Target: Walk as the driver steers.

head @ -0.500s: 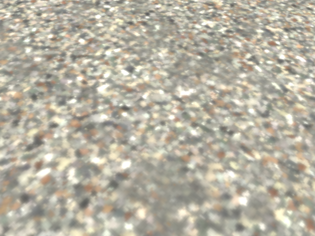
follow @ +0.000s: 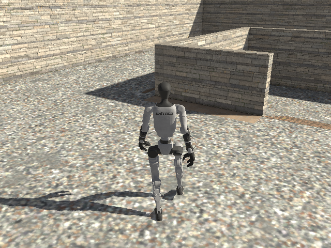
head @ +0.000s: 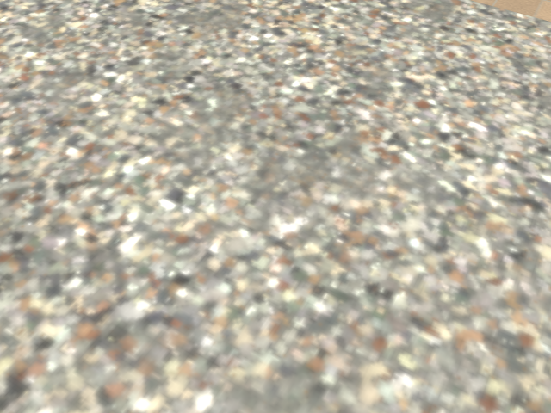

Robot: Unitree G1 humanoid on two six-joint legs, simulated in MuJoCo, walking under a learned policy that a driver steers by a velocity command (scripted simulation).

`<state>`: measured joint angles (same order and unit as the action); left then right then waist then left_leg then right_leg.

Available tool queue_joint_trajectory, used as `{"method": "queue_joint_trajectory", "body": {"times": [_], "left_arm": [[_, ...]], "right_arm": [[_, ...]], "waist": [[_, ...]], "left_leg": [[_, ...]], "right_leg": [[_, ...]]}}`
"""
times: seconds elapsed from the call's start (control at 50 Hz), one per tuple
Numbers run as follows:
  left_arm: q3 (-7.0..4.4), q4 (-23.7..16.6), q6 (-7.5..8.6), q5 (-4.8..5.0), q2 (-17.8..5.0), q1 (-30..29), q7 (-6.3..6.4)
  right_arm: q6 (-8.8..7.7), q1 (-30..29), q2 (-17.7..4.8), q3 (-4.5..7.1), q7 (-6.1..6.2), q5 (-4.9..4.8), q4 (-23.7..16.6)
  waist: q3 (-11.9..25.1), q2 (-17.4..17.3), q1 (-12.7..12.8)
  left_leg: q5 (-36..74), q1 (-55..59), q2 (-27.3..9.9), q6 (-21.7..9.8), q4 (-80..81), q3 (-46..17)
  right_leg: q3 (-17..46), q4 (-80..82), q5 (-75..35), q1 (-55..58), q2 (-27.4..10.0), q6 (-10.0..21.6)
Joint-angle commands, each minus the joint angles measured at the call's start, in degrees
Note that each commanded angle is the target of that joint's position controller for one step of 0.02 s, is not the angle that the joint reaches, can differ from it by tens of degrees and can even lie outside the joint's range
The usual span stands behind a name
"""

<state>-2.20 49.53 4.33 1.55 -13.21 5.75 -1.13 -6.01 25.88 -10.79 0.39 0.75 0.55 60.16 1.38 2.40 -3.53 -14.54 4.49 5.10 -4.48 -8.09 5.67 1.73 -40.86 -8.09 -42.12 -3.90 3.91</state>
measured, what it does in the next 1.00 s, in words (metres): walks ahead, turning right: right foot, then left foot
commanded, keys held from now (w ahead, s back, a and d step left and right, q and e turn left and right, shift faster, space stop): w+e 1.00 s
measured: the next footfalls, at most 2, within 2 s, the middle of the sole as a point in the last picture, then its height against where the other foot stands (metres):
right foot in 0.16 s outside the picture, level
left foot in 0.62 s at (250, 393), level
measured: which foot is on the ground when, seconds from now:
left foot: down 0.00-0.18, up 0.20-0.60, down 0.62-1.00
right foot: up 0.00-0.14, down 0.16-0.62, up 0.64-1.00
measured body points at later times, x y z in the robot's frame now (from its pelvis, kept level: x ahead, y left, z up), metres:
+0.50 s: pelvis +0.30 -0.03 +0.00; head +0.33 -0.05 +0.45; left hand +0.42 +0.22 -0.12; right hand +0.44 -0.32 -0.09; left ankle +0.51 +0.10 -0.69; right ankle +0.24 -0.10 -0.74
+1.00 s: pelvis +0.55 -0.08 +0.00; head +0.57 -0.09 +0.45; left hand +0.85 +0.01 -0.08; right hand +0.40 -0.33 -0.12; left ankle +0.54 +0.06 -0.74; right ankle +0.59 -0.30 -0.68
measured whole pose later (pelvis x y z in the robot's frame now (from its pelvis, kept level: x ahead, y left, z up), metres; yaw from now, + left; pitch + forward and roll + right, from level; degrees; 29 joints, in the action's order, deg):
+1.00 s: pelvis +0.55 -0.08 +0.00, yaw -34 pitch +2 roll +2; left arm -4.0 37.0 1.6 1.3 -15.9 7.5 -1.7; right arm -5.4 20.2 -15.8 3.9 0.2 0.2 48.5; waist -1.1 2.5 -5.1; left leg -15.2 -1.2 -0.2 -0.4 -15.0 10.1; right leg 2.9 -47.6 0.9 -40.9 -5.3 0.9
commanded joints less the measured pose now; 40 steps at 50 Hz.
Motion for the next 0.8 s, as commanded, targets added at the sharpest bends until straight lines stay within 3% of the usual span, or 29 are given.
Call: {"method": "queue_joint_trajectory", "body": {"times": [0.02,0.06,0.12,0.14,0.16,0.18,0.2,0.22,0.24,0.26,0.28,0.34,0.4,0.44,0.48,0.52,0.56,0.6,0.62,0.64,0.66,0.68,0.7,0.72,0.74,0.8], "left_arm": [[0.32,-6.19,1.09,0.17,-1.21,-10.11,-1.29],[0.57,-7.68,1.50,0.22,-0.87,-12.19,-2.34],[-0.44,-8.31,1.74,-0.02,-2.95,-8.54,-3.19],[-1.50,-6.89,1.70,0.06,-4.92,-1.78,-3.23],[-3.27,-4.51,1.63,0.02,-8.43,8.28,-2.87],[-4.87,-2.85,0.79,-0.86,-13.81,18.45,-1.54],[-5.21,-4.02,0.62,-0.99,-15.91,17.74,-1.14],[-4.25,-2.72,0.37,-1.23,-11.66,17.75,-0.69],[-3.46,-3.94,0.55,-1.24,-8.76,14.20,-0.36],[-2.73,-5.06,0.84,-1.07,-6.80,9.09,-0.82],[-2.16,-6.31,1.07,-1.05,-5.30,6.01,-0.92],[-2.35,-7.35,0.90,-0.87,-6.87,4.79,-0.30],[-3.30,-7.40,0.73,-0.77,-9.92,7.78,1.03],[-3.53,-7.09,0.27,-0.18,-10.31,10.49,1.44],[-3.62,-6.72,-0.08,0.03,-10.56,12.92,1.41],[-3.49,-6.60,-0.36,0.34,-9.93,14.06,1.52],[-3.51,-7.07,-0.62,0.15,-9.94,13.81,1.83],[-3.08,-8.00,-0.90,-0.39,-8.51,12.43,1.97],[-1.99,-9.00,-0.67,-0.89,-5.50,11.59,1.73],[-0.79,-10.36,0.01,-0.49,-1.49,17.03,1.55],[-0.86,-11.31,0.44,0.96,-4.53,20.02,1.45],[-2.15,-10.40,0.04,1.25,-9.93,16.72,1.59],[-2.51,-11.24,-0.47,0.49,-10.64,11.99,1.63],[-2.58,-11.87,-0.74,-0.19,-9.69,10.09,1.55],[-2.84,-12.20,-1.04,-0.31,-8.83,9.69,1.35],[-2.50,-13.05,-2.12,0.13,-5.79,10.25,0.84]], "right_arm": [[0.13,3.80,-7.97,1.65,0.64,-0.04,-0.79],[0.85,3.64,-8.71,1.84,0.84,0.11,-0.97],[1.80,1.20,-11.39,2.29,1.73,0.26,-2.81],[2.33,-0.06,-12.37,2.51,2.00,0.51,-3.69],[2.44,-2.72,-13.46,2.66,1.78,0.46,-5.18],[1.29,-4.17,-12.58,2.04,1.34,0.94,-7.53],[-1.03,2.61,-3.77,-0.35,-0.51,0.68,-8.44],[-4.00,-3.41,-9.42,0.98,-1.66,-1.09,-10.29],[-4.95,-9.84,-12.05,1.70,-1.79,-3.04,-13.48],[-4.95,-11.65,-11.38,1.82,-1.34,-2.43,-14.07],[-4.10,-10.95,-11.63,2.51,-0.75,-1.43,-13.98],[-1.62,-9.20,-9.21,2.70,-0.26,0.19,-15.72],[-0.95,-16.79,-7.82,2.14,0.41,0.86,-19.03],[-0.98,-21.78,-6.67,1.63,0.38,0.53,-20.47],[-1.05,-24.95,-7.28,1.75,0.17,-0.43,-21.80],[-1.38,-26.33,-9.08,2.30,-0.20,-0.97,-22.93],[-2.07,-25.91,-11.25,3.19,-0.72,-1.14,-23.44],[-2.73,-19.55,-12.60,4.23,-0.78,-0.88,-22.00],[-3.04,-11.94,-15.00,5.11,-0.45,0.04,-21.05],[-2.62,-4.19,-19.89,6.32,-0.01,1.09,-20.40],[-1.89,-1.58,-19.13,6.58,-0.52,0.11,-18.75],[-1.66,-4.86,-13.58,5.27,-0.50,-0.21,-20.44],[-1.16,-7.53,-11.61,4.62,-0.43,-0.29,-20.84],[-0.85,-10.36,-10.51,4.11,-0.57,-0.06,-20.84],[-0.74,-12.08,-9.40,3.73,-0.64,0.12,-20.54],[-1.32,-12.05,-9.79,4.15,-1.08,-0.17,-19.27]], "waist": [[-8.27,-4.38,-1.31],[-8.33,-4.81,-1.25],[-3.20,-8.84,2.46],[0.51,-10.64,6.02],[5.65,-10.03,11.42],[12.70,-2.77,14.73],[20.22,11.30,8.23],[18.80,4.79,10.97],[10.14,2.84,9.75],[4.15,-4.76,6.08],[2.28,-6.24,3.77],[-0.65,-3.45,0.57],[-2.07,-0.83,2.63],[-1.57,0.48,5.08],[-0.53,2.06,6.94],[0.17,2.90,7.18],[0.67,3.96,6.02],[2.42,4.78,2.19],[8.14,1.86,-1.45],[16.38,-11.93,-1.23],[18.47,-23.36,-0.27],[10.93,-13.84,-1.53],[5.35,-8.35,-1.51],[1.73,-6.14,-0.08],[-0.41,-7.21,1.40],[-1.54,-8.97,2.65]], "left_leg": [[25.42,1.29,-17.49,-1.59,1.37,-2.45],[33.84,4.32,-18.39,-1.35,-1.85,-0.65],[65.53,6.68,-18.90,-0.51,-14.03,1.74],[72.37,5.50,-18.85,-0.39,-23.32,2.15],[69.18,-0.86,-17.28,0.54,-36.38,2.98],[45.10,-17.49,-13.50,1.98,-56.05,3.11],[-14.16,-43.46,-0.18,5.56,-78.10,-4.43],[-13.01,-49.73,-3.61,2.32,-80.68,-14.69],[-8.50,-51.80,-6.55,1.23,-76.98,-13.91],[-5.33,-49.23,-8.63,1.27,-70.94,-12.57],[-3.62,-45.60,-10.41,2.16,-66.02,-12.04],[-2.25,-38.96,-11.94,5.43,-57.25,-10.11],[7.59,-36.85,-10.19,7.84,-42.45,-7.75],[15.71,-33.76,-7.87,7.82,-31.86,-7.26],[19.26,-31.71,-6.03,8.01,-26.27,-7.50],[17.70,-31.18,-5.80,7.46,-22.73,-9.42],[13.38,-29.36,-5.72,5.94,-20.30,-10.52],[10.40,-20.52,-5.87,3.31,-17.05,-9.51],[8.86,-8.21,-12.20,0.08,-17.70,-14.56],[4.45,12.66,-25.48,-7.39,-16.08,-33.63],[-10.22,16.84,-32.24,-12.01,-10.76,-53.43],[-15.23,10.55,-29.56,-9.53,-9.30,-47.40],[-10.11,3.32,-26.77,-6.93,-9.23,-37.27],[-2.93,-3.50,-23.63,-5.87,-7.72,-30.44],[1.58,-7.83,-21.30,-5.11,-6.15,-25.33],[9.70,-12.29,-19.10,-5.70,-2.48,-15.93]], "right_leg": [[-1.07,5.06,0.58,-4.62,1.12,0.86],[-3.65,7.02,4.26,-3.65,2.15,1.79],[-9.65,6.34,13.27,6.67,7.05,4.41],[-10.28,6.84,15.15,14.56,8.82,5.72],[-7.81,11.58,11.13,29.23,9.22,8.03],[8.91,11.77,10.38,48.80,-1.82,12.39],[43.21,17.75,16.98,69.15,-17.19,25.14],[43.46,23.30,21.61,66.90,-14.82,22.03],[33.44,24.57,19.64,58.45,-12.47,18.69],[26.58,26.75,13.83,47.43,-9.53,16.46],[22.15,27.67,10.05,40.42,-7.32,15.09],[16.40,30.03,4.56,27.26,-3.79,14.86],[11.65,29.74,2.82,21.32,-0.52,13.22],[10.44,27.79,6.61,20.98,1.52,10.76],[12.72,26.21,10.37,23.01,0.83,9.56],[16.83,23.23,14.35,27.13,-0.91,8.88],[21.18,19.61,16.68,30.87,-2.77,7.98],[21.99,13.36,15.62,30.66,-0.94,5.94],[18.37,1.46,16.91,25.95,2.14,3.84],[9.70,-17.66,32.37,9.21,9.94,-0.21],[7.89,-30.33,42.66,-3.82,8.12,-1.12],[9.57,-35.80,37.47,-7.01,4.91,-1.63],[7.36,-36.14,32.34,-6.60,2.88,-1.98],[6.67,-33.53,28.59,-4.24,1.25,-2.30],[6.44,-30.88,26.37,-2.17,-0.34,-2.35],[4.18,-27.97,22.95,0.75,-1.62,-2.90]]}}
